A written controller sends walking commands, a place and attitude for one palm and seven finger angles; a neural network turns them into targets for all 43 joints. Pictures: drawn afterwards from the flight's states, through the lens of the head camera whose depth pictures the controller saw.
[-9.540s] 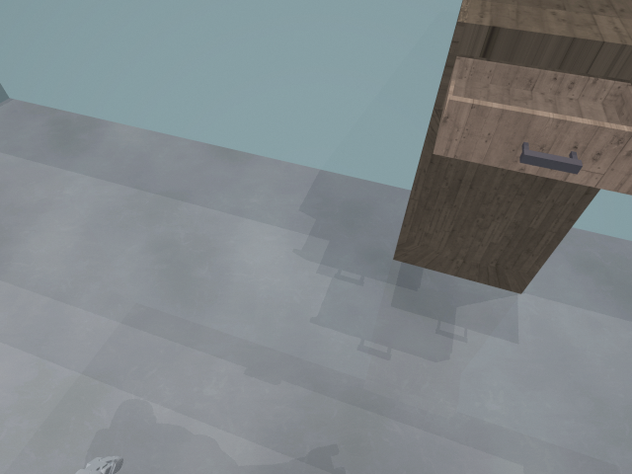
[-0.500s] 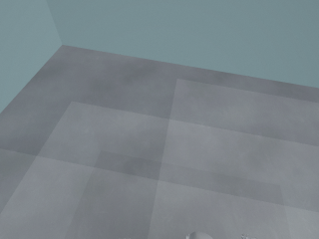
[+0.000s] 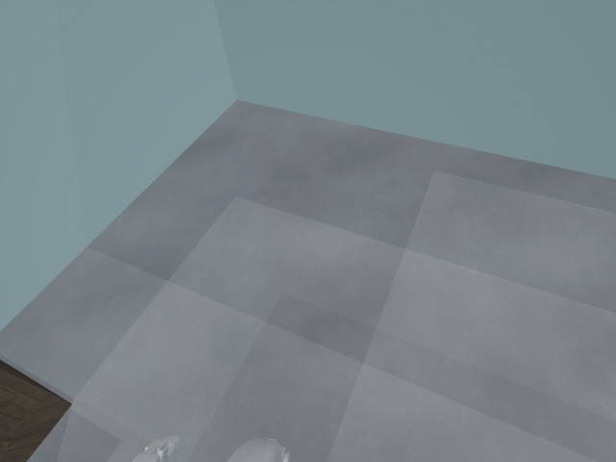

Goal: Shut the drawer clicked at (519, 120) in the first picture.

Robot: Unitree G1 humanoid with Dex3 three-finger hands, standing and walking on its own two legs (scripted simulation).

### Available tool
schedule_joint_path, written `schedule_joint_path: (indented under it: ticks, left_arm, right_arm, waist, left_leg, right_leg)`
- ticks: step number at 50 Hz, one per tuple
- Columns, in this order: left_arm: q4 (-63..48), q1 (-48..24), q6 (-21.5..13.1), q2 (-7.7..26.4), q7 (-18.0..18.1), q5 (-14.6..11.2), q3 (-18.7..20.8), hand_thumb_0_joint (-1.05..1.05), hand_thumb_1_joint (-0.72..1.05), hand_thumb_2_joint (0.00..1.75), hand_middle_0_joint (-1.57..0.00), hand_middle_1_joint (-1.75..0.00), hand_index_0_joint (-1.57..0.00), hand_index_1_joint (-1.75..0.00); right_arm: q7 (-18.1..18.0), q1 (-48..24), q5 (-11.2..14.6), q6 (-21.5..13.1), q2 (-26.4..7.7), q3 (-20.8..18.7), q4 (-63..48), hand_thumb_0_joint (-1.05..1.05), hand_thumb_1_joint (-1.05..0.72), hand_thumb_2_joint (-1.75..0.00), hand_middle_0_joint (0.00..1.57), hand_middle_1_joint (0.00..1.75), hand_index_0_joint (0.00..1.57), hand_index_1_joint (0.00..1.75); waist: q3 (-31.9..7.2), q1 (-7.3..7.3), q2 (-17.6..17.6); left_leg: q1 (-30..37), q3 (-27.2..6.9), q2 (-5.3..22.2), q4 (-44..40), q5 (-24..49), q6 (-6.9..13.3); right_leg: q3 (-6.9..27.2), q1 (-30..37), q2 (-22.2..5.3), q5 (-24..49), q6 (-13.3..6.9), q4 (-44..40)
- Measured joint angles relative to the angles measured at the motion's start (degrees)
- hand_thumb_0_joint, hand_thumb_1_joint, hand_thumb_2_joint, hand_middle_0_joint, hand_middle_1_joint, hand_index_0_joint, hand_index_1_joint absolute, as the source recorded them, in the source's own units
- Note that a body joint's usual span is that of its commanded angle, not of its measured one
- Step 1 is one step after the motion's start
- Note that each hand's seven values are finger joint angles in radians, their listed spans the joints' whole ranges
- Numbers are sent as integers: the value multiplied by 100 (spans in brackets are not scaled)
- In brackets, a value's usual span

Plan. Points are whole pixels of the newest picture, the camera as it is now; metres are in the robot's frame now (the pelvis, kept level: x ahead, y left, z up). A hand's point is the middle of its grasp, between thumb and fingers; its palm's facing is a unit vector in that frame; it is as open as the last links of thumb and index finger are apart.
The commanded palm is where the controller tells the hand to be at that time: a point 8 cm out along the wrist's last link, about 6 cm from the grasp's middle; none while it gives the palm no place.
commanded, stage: turn to face it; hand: left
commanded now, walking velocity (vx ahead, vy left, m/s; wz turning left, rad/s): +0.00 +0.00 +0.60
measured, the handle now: out of the picture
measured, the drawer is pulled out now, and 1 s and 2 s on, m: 0.23 0.23 0.23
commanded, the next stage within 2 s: take the last steps up to it in 1.74 s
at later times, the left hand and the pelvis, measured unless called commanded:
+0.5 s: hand out of the picture -0.02 +0.29 -0.17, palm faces +0.34 -0.90 -0.26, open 7.4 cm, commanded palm none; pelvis -0.01 +0.06 +0.00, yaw +17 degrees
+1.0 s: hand out of the picture +0.00 +0.23 -0.14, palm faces +0.55 -0.78 -0.29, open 7.4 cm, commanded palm none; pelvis +0.02 +0.01 +0.00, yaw +36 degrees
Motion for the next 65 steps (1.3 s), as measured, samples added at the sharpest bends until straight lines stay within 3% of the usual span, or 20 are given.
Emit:
schedule_joint_path:
  ticks: [4,9,12,14,15,18,20,23,27,35,39,41,44,46,49,55,60,62,63,65]
  left_arm:
    - [121,163,-18,-5,3,17,-5,0,90,89,-20,-30,-21,-30]
    - [253,342,-9,76,-16,57,21,0,90,89,-20,-30,-21,-30]
    - [332,429,29,200,-28,72,77,0,90,89,-20,-30,-21,-30]
    - [389,499,67,310,-38,57,131,0,90,89,-20,-30,-21,-30]
    - [398,559,96,366,-46,33,164,0,90,89,-20,-30,-21,-30]
    - [520,482,301,576,-21,5,257,0,90,89,-20,-30,-21,-30]
    - [575,390,362,628,-19,-6,291,1,90,89,-20,-30,-21,-29]
    - [505,247,320,648,-58,-6,307,1,91,89,-19,-30,-20,-29]
    - [334,71,254,602,-74,-4,285,1,91,89,-19,-30,-20,-29]
    - [70,-345,218,406,-42,-42,200,0,91,89,-19,-30,-20,-29]
    - [-98,-433,104,283,-35,-81,118,0,90,89,-19,-30,-20,-29]
    - [-160,-403,-8,228,-16,-46,80,0,90,89,-20,-30,-21,-29]
    - [-160,-274,-29,112,-3,-16,2,0,90,89,-20,-30,-21,-29]
    - [-108,-154,-7,58,5,-10,-10,0,90,89,-20,-30,-21,-30]
    - [4,-8,-5,23,11,3,-14,0,90,89,-20,-30,-21,-30]
    - [189,251,-2,68,-6,44,10,0,90,89,-20,-30,-21,-30]
    - [322,415,53,257,-27,66,96,0,90,89,-20,-30,-21,-30]
    - [358,514,91,364,-40,36,150,0,90,89,-20,-30,-21,-30]
    - [364,569,126,415,-54,8,184,0,90,89,-20,-30,-21,-30]
    - [452,511,265,566,-31,-3,237,0,90,89,-20,-30,-21,-30]
  right_arm:
    - [24,-42,5,44,-26,13,52,0,-90,-90,19,30,20,30]
    - [21,-254,33,68,-12,85,99,1,-91,-90,19,30,20,30]
    - [14,-430,62,9,19,150,30,1,-91,-90,19,30,20,30]
    - [15,-517,68,-69,36,186,-69,1,-91,-90,19,30,20,30]
    - [24,-538,63,-132,25,202,-142,1,-91,-90,19,30,20,30]
    - [-15,-669,59,-297,139,249,-248,0,-90,-90,19,30,20,30]
    - [-78,-658,50,-336,186,284,-293,0,-90,-90,19,30,20,30]
    - [-123,-612,42,-333,240,329,-297,0,-90,-90,20,30,20,30]
    - [-121,-508,41,-321,300,356,-269,0,-90,-90,20,30,21,30]
    - [-107,-196,8,-265,346,291,-208,0,-90,-90,20,30,21,30]
    - [-107,-29,17,-186,276,214,-147,0,-90,-90,20,30,21,30]
    - [-100,34,60,-153,218,155,-112,0,-90,-90,20,30,21,30]
    - [-92,62,34,-54,119,63,-38,0,-90,-90,20,30,21,30]
    - [-50,66,16,-21,54,31,-5,1,-90,-90,20,30,20,30]
    - [-3,60,12,3,-3,23,29,1,-90,-90,20,30,20,30]
    - [17,-123,29,71,-15,72,99,1,-91,-90,19,30,20,30]
    - [17,-417,65,-15,22,161,8,1,-91,-90,19,30,20,30]
    - [24,-484,61,-106,15,195,-104,1,-91,-90,19,30,20,30]
    - [28,-510,49,-176,-5,198,-170,1,-91,-90,19,30,20,30]
    - [2,-623,60,-279,71,230,-222,0,-91,-90,19,30,20,30]
  waist:
    - [41,37,-100]
    - [139,176,-253]
    - [199,298,-372]
    - [197,339,-443]
    - [158,351,-454]
    - [204,386,-628]
    - [182,368,-591]
    - [159,356,-548]
    - [93,310,-484]
    - [45,69,-293]
    - [12,-17,-133]
    - [-5,6,-57]
    - [13,-16,8]
    - [17,-29,10]
    - [36,-35,-30]
    - [121,87,-205]
    - [211,272,-384]
    - [181,316,-441]
    - [133,321,-433]
    - [202,371,-586]
  left_leg:
    - [64,96,263,28,103,-137]
    - [478,327,420,-1056,-214,-164]
    - [843,562,402,-1975,-301,-86]
    - [1176,712,351,-2780,71,-14]
    - [1336,738,333,-3189,374,151]
    - [1190,668,189,-2950,228,524]
    - [1245,539,164,-3074,269,569]
    - [1419,362,81,-3468,512,582]
    - [1552,132,-37,-3821,734,621]
    - [1464,-387,-226,-3845,835,527]
    - [1260,-677,-311,-3560,741,377]
    - [1013,-723,-356,-3035,326,274]
    - [433,-376,-343,-1299,-536,159]
    - [159,-142,-202,-384,-346,78]
    - [5,37,61,157,-31,-51]
    - [298,251,377,-658,-159,-164]
    - [850,599,395,-2065,-221,-61]
    - [1229,742,350,-2955,327,31]
    - [1297,713,342,-3183,524,187]
    - [1168,682,227,-2885,287,413]
  right_leg:
    - [-273,130,-155,38,23,-150]
    - [-600,145,-371,-27,116,-83]
    - [-766,66,-532,-150,226,150]
    - [-886,-24,-655,-302,335,435]
    - [-916,-150,-716,-421,391,712]
    - [-215,-811,-588,-1438,557,2278]
    - [90,-1171,-395,-1340,605,3083]
    - [341,-1469,-268,-864,656,3484]
    - [541,-1544,-178,-582,711,3242]
    - [703,-1184,98,-795,693,2147]
    - [654,-597,296,-349,602,770]
    - [565,-372,314,-15,352,255]
    - [335,-266,191,-111,13,313]
    - [202,-102,95,-76,-20,147]
    - [-15,80,-37,-20,-6,-39]
    - [-436,220,-309,-73,68,-77]
    - [-766,124,-556,-271,227,261]
    - [-886,-6,-685,-474,341,633]
    - [-843,-196,-725,-617,402,1016]
    - [-294,-656,-682,-1378,510,2072]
